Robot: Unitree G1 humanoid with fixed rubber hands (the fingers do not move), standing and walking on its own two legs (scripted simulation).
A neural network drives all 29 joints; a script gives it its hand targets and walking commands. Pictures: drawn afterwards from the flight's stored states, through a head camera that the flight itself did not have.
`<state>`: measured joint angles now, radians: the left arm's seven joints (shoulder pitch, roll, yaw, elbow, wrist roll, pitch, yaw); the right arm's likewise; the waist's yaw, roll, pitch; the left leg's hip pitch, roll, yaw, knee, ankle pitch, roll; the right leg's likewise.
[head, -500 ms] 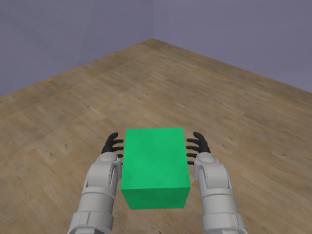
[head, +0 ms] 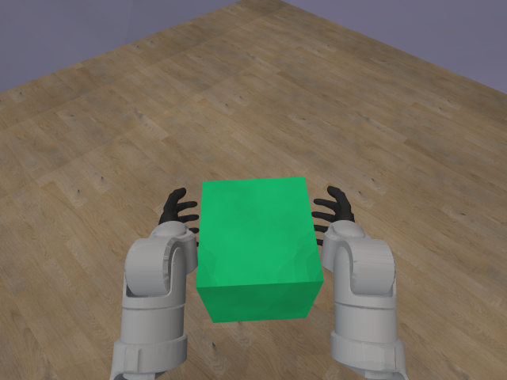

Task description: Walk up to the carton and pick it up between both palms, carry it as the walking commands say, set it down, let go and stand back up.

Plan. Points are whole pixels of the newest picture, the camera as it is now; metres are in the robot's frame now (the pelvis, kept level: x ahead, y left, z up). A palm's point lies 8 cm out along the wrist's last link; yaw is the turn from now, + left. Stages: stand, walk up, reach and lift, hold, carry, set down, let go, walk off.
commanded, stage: carry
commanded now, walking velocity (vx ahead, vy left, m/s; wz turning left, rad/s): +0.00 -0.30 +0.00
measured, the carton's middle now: (256, 253) +0.34 +0.02 -0.01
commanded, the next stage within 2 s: none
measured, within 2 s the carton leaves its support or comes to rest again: neither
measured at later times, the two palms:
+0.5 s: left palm (275, 284) +0.25 -0.01 +0.08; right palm (458, 281) +0.27 -0.25 +0.08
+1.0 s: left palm (405, 351) +0.19 -0.16 +0.07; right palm out of the picture +0.21 -0.40 +0.09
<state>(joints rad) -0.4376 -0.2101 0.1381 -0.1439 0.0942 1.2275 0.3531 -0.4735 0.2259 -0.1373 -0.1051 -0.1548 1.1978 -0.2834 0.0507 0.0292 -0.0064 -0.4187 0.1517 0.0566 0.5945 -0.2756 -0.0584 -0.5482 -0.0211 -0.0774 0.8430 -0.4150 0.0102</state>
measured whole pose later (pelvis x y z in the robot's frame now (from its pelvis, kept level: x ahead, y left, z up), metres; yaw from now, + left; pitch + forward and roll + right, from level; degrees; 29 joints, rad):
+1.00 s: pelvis -0.11 -0.30 +0.00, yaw +1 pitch +5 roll -2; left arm -0.41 -0.20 0.11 -0.09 0.11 1.24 0.34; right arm -0.45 0.22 -0.14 -0.06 -0.14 1.21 -0.30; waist 0.03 0.00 -0.02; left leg -0.39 0.14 0.13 0.57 -0.25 -0.02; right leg -0.59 -0.03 -0.06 0.95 -0.35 0.02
